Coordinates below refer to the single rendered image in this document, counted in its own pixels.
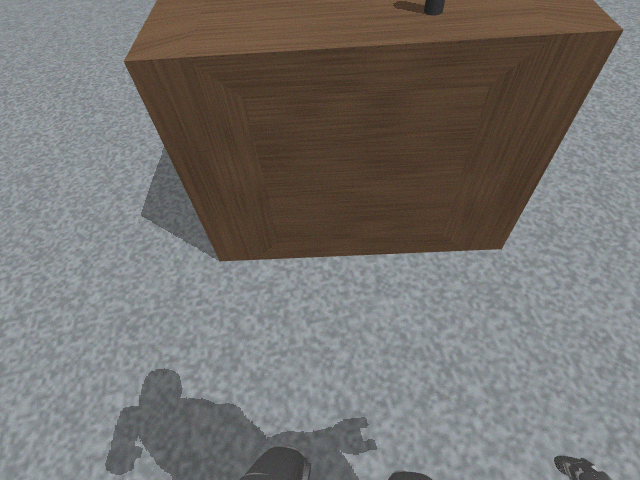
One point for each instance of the right robot hand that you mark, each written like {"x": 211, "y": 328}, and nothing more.
{"x": 577, "y": 469}

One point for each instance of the can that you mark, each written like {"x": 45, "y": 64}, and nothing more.
{"x": 434, "y": 7}

